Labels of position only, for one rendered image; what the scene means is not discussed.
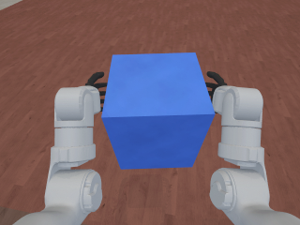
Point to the robot left upper arm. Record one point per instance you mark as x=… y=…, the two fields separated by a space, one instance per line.
x=71 y=195

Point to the right robot forearm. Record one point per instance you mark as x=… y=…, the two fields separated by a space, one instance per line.
x=241 y=111

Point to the robot right upper arm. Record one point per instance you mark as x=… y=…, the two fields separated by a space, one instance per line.
x=242 y=194

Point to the right robot hand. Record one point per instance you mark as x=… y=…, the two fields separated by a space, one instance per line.
x=218 y=79

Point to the left robot hand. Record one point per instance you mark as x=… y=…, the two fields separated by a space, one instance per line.
x=91 y=82

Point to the carton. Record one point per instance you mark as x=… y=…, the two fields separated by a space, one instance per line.
x=157 y=110

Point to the left robot forearm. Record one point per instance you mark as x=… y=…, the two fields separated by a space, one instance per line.
x=74 y=109

